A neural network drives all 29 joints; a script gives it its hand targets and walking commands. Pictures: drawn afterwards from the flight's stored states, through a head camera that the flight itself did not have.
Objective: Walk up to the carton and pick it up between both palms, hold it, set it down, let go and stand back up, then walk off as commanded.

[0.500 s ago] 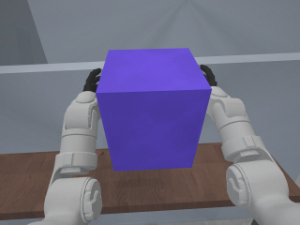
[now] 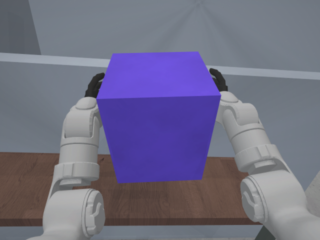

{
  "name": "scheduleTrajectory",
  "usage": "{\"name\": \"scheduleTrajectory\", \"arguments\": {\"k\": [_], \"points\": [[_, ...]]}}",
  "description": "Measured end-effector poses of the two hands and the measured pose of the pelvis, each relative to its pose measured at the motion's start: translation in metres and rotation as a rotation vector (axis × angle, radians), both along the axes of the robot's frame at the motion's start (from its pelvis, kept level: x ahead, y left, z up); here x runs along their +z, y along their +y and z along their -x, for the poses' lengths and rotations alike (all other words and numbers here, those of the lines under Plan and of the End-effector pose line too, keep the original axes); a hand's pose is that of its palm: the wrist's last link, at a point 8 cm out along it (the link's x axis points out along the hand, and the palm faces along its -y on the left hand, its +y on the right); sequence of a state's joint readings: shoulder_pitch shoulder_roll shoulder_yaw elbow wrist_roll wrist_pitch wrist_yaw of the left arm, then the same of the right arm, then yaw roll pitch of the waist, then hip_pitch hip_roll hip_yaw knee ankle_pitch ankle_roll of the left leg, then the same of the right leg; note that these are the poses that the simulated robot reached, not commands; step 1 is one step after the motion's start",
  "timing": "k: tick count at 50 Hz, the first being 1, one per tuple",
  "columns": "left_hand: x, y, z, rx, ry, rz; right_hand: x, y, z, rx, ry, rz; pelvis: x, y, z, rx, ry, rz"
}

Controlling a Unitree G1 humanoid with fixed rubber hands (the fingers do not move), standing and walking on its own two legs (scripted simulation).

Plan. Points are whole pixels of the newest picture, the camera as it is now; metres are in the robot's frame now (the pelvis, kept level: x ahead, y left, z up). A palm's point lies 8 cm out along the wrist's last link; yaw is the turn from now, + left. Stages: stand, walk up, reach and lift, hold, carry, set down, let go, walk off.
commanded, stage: hold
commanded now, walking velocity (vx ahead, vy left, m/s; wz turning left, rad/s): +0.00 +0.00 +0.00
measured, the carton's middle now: (157, 117) +0.36 +0.03 +0.22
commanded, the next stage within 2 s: none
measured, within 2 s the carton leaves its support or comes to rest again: neither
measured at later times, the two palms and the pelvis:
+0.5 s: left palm (108, 100) +0.36 +0.15 +0.26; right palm (227, 110) +0.38 -0.15 +0.24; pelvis +0.00 +0.00 +0.00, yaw +0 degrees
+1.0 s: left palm (100, 100) +0.35 +0.17 +0.27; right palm (226, 101) +0.36 -0.13 +0.27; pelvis +0.00 +0.00 +0.00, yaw +0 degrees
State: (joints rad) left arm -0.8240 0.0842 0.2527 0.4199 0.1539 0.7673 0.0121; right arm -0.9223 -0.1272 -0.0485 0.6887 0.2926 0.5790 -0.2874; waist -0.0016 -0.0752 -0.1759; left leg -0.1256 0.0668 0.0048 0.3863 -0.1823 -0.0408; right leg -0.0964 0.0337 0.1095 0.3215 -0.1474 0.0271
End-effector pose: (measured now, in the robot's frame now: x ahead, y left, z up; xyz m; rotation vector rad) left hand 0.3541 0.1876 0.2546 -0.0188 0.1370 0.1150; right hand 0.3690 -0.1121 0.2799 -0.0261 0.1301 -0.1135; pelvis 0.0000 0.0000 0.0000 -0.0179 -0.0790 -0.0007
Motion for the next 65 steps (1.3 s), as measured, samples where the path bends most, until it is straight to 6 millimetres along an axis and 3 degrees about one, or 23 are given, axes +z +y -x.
{"name": "scheduleTrajectory", "arguments": {"k": [7,18,24,38,44,58,65], "points": [[0.008,-0.006,0.007,0.009,-0.018,-0.009,0.003,-0.006,0.005,0.007,-0.020,-0.067,-0.001,0.003,0.003,0.000,-0.009,0.003],[0.018,-0.036,0.002,0.026,0.014,-0.142,-0.028,-0.035,-0.004,0.014,0.009,-0.224,-0.001,0.002,0.003,0.000,-0.008,0.002],[0.009,-0.037,-0.005,0.020,0.047,-0.155,-0.039,-0.036,-0.010,0.010,0.040,-0.210,0.000,-0.001,0.001,0.000,-0.006,-0.001],[-0.001,-0.002,0.000,0.000,0.004,-0.009,-0.001,-0.002,0.000,-0.002,-0.004,-0.013,0.000,0.000,0.001,0.000,-0.006,0.000],[0.005,-0.001,0.007,0.003,-0.016,-0.003,0.005,-0.001,0.006,0.004,-0.024,-0.032,0.000,0.002,0.003,0.000,-0.014,0.002],[0.018,-0.039,0.004,0.024,0.016,-0.155,-0.029,-0.038,-0.003,0.014,0.003,-0.238,0.000,0.001,0.004,0.000,-0.015,0.001],[0.009,-0.035,-0.003,0.015,0.046,-0.150,-0.035,-0.034,-0.009,0.008,0.030,-0.189,0.000,-0.002,0.002,0.001,-0.011,-0.002]]}}
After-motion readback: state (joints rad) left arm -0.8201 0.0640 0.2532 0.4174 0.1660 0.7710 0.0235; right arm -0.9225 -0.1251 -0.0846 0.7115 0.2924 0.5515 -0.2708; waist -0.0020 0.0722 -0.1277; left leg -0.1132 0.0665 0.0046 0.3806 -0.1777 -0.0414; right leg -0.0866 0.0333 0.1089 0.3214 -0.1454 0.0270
